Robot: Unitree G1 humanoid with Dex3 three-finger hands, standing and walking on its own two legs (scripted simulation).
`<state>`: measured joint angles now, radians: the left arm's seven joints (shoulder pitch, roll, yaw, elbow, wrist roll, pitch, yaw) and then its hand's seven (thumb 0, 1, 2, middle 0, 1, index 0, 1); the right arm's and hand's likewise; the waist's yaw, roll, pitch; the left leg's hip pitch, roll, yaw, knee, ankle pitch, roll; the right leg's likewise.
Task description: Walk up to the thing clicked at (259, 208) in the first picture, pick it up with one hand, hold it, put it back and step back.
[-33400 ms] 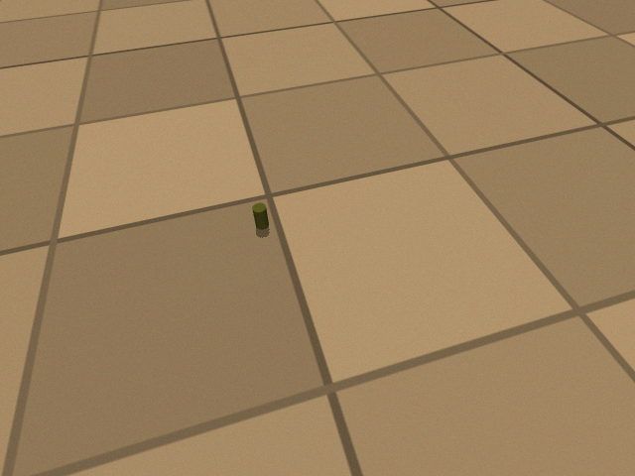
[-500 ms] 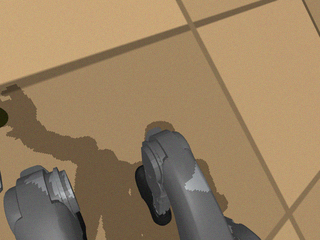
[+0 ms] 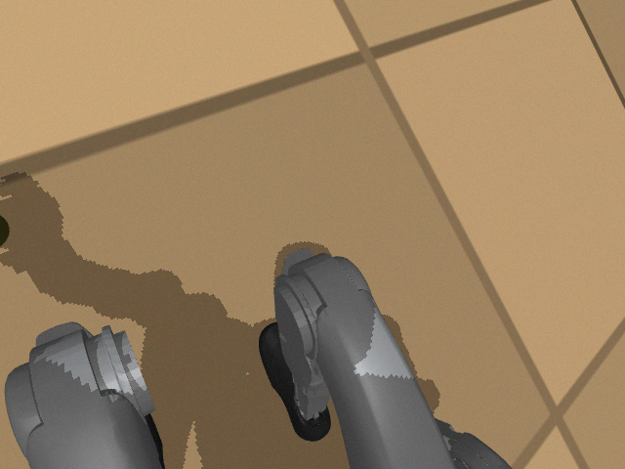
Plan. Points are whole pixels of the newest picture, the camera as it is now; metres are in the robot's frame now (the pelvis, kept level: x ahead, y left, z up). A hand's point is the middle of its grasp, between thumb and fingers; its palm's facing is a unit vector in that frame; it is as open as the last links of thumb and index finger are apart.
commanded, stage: close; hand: left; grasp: from above
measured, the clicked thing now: out of the picture +0.46 +0.29 -0.25
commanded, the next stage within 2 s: settle in 0.58 s
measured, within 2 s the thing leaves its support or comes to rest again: leaves its support in 1.02 s
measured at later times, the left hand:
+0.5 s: hand out of the picture +0.45 +0.29 -0.22, palm faces -0.43 -0.14 -0.89, open 9.9 cm
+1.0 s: hand out of the picture +0.45 +0.30 -0.21, palm faces -0.41 -0.12 -0.90, open 8.9 cm
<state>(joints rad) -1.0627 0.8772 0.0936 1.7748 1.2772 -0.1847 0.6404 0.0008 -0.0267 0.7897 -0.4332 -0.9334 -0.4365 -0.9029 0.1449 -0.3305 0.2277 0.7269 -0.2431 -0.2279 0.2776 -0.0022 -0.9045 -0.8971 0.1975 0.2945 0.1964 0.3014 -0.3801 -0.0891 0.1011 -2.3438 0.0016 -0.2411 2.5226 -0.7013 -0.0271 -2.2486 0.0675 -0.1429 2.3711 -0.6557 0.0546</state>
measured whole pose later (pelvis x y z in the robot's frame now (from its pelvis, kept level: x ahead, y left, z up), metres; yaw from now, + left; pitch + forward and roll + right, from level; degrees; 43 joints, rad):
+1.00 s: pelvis +0.00 +0.00 +0.01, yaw +0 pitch +31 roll -12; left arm -1.01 0.82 0.08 1.64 1.25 -0.15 0.59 0.02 0.09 0.70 -0.82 -0.84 -0.64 -0.81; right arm 0.17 -0.32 0.20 0.72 -0.23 -0.20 0.27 0.00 -0.93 -0.90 0.20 0.29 0.20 0.30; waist -0.35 -0.07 0.07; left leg -2.35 0.00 -0.23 2.50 -0.70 -0.03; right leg -2.25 0.06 -0.14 2.35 -0.66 0.05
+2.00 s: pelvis +0.00 +0.00 +0.08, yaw +7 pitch +36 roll -6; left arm -0.90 0.60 -0.02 1.24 1.14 -0.06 0.21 0.06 0.14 0.61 -0.89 -0.83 -0.68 -0.72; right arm 0.21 -0.27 0.03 0.71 -0.06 0.02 0.11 0.00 -0.93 -0.91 0.20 0.29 0.20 0.30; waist -0.21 0.05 -0.14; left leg -2.19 -0.01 -0.11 2.22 -0.65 -0.01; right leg -2.13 0.02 -0.04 2.16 -0.66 0.03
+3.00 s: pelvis +0.04 +0.01 +0.37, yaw +11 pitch +17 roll -2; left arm -0.40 0.40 -0.19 0.87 0.99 0.03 0.15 0.05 0.15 0.60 -0.88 -0.84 -0.68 -0.72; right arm 0.24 -0.24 -0.02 0.72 0.05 0.02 -0.06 0.00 -0.92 -0.91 0.20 0.30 0.20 0.30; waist -0.07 0.04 -0.15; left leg -1.00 0.02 -0.03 1.18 -0.48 0.00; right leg -0.96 0.01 0.01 1.14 -0.47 0.02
